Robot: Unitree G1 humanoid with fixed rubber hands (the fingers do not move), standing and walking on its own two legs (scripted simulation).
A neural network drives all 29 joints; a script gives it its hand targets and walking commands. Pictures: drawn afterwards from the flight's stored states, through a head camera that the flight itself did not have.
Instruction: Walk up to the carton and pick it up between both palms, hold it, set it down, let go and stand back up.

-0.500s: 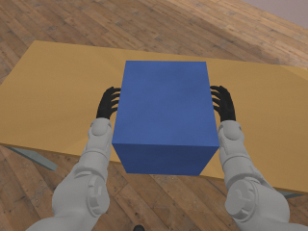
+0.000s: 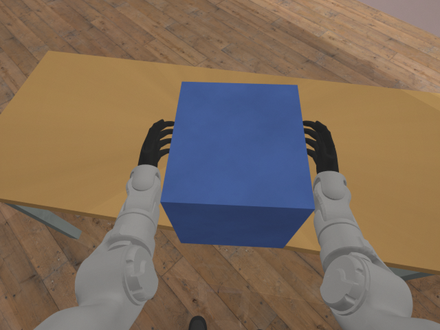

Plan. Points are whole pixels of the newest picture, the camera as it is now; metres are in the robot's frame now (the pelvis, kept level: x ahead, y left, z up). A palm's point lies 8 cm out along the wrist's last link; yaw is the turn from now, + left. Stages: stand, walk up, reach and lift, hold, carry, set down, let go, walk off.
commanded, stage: set down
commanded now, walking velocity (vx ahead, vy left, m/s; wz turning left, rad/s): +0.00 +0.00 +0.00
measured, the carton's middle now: (235, 169) +0.43 +0.01 -0.06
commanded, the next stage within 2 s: none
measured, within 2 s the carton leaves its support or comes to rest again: neither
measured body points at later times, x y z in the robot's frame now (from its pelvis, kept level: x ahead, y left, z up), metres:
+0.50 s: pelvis +0.00 +0.00 +0.00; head +0.10 +0.02 +0.44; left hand +0.42 +0.18 +0.01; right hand +0.42 -0.16 +0.02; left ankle +0.01 +0.11 -0.75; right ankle -0.03 -0.12 -0.75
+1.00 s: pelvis +0.00 +0.00 +0.00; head +0.10 +0.02 +0.44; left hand +0.42 +0.18 +0.01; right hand +0.42 -0.16 +0.02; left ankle +0.01 +0.11 -0.75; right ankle -0.03 -0.12 -0.75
